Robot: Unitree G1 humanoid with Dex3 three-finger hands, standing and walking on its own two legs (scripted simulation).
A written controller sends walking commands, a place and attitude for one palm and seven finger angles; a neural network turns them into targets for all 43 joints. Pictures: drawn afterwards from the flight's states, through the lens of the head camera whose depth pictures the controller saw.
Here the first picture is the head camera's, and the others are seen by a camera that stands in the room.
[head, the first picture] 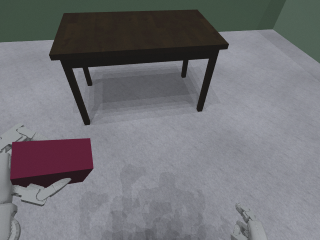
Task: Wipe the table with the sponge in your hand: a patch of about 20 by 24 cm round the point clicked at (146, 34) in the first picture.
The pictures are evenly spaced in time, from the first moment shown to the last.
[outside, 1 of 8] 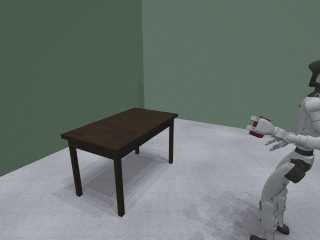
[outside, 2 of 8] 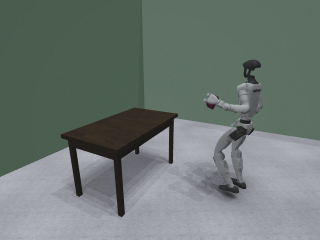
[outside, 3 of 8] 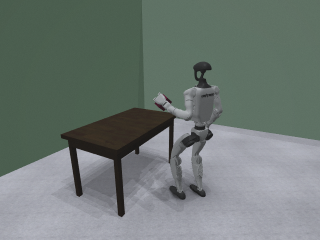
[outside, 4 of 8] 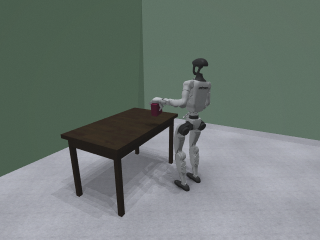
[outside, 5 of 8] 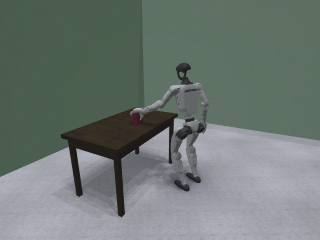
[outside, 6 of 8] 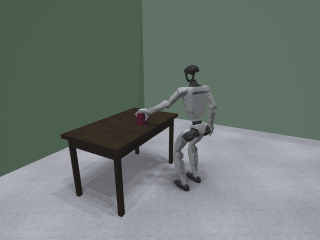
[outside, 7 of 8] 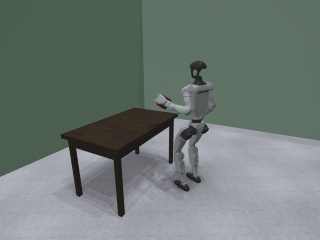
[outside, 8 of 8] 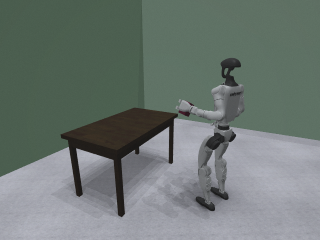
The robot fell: no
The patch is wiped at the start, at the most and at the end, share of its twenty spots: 0.00 1.00 1.00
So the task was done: yes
